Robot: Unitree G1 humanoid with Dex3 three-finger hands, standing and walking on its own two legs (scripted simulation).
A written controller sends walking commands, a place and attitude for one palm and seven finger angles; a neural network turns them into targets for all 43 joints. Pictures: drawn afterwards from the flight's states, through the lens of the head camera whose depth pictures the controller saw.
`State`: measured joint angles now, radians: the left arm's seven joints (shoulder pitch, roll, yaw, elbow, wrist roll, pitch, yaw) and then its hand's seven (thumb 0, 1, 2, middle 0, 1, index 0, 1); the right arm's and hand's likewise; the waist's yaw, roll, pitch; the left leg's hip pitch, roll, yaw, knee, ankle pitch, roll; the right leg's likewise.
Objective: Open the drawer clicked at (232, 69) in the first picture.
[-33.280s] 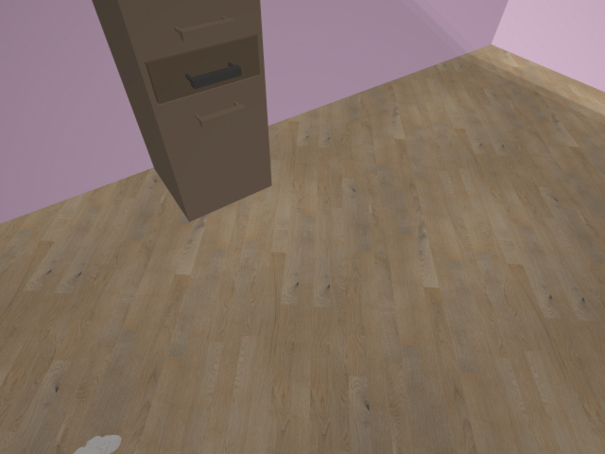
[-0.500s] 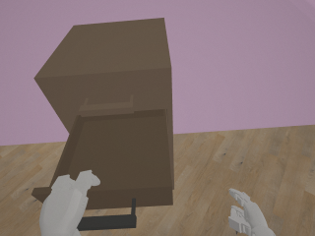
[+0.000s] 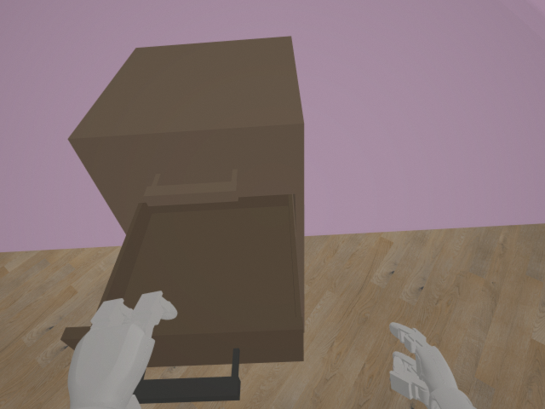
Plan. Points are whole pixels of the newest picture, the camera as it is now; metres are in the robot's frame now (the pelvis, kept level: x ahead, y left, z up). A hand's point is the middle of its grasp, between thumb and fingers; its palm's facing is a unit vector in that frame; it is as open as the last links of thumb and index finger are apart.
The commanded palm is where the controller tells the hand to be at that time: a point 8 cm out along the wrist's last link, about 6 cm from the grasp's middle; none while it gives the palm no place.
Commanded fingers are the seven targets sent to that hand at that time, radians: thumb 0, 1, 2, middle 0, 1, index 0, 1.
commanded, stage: draw the hand back to the body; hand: left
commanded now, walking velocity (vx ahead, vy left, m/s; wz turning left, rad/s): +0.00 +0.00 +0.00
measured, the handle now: (187, 373) +0.19 +0.19 -0.10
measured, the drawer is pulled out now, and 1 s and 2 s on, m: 0.30 0.30 0.30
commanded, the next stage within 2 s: step back with the hand held close in 1.50 s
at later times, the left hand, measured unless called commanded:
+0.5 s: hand (97, 350) +0.15 +0.24 +0.09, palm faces +0.07 -0.15 -0.99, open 13.8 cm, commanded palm +0.13 +0.24 +0.15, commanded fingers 0.00 -0.47 0.31 -0.30 -1.18 -0.30 -1.18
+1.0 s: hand (87, 301) +0.18 +0.24 +0.16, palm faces +0.35 -0.85 -0.39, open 11.3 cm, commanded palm +0.13 +0.28 +0.19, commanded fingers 0.00 0.41 0.69 -0.23 -0.62 -0.23 -0.62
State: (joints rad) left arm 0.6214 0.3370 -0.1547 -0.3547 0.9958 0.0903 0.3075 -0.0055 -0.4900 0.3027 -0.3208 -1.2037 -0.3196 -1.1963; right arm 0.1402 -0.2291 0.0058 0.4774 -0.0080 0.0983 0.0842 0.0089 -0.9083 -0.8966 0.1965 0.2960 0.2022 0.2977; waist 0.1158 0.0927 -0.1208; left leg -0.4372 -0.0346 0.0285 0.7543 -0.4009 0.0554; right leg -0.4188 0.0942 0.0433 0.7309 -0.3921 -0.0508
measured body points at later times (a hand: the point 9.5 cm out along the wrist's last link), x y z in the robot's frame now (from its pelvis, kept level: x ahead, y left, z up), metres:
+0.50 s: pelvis +0.00 +0.00 +0.01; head +0.00 -0.03 +0.46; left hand +0.15 +0.25 +0.14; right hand +0.23 -0.19 -0.07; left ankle -0.01 +0.08 -0.71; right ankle -0.01 -0.09 -0.71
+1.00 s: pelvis +0.02 +0.00 +0.03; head +0.01 -0.01 +0.48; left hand +0.16 +0.28 +0.18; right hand +0.22 -0.20 -0.05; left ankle -0.01 +0.08 -0.71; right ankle -0.01 -0.10 -0.71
